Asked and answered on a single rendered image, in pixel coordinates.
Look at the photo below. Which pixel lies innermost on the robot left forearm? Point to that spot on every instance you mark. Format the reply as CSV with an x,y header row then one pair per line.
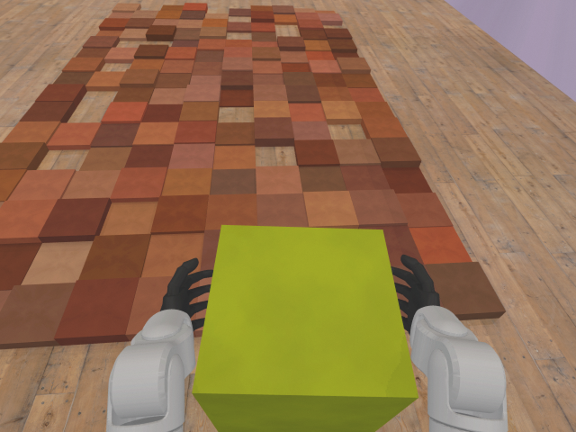
x,y
146,390

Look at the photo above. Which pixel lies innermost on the left robot hand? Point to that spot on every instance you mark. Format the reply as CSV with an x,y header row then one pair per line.
x,y
178,296

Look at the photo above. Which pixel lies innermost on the carton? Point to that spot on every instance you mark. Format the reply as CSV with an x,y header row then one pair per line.
x,y
302,333

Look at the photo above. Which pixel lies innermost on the robot right forearm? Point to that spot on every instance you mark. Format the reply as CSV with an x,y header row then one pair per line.
x,y
466,381

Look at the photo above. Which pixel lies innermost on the right robot hand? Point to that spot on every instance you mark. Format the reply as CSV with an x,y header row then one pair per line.
x,y
422,292

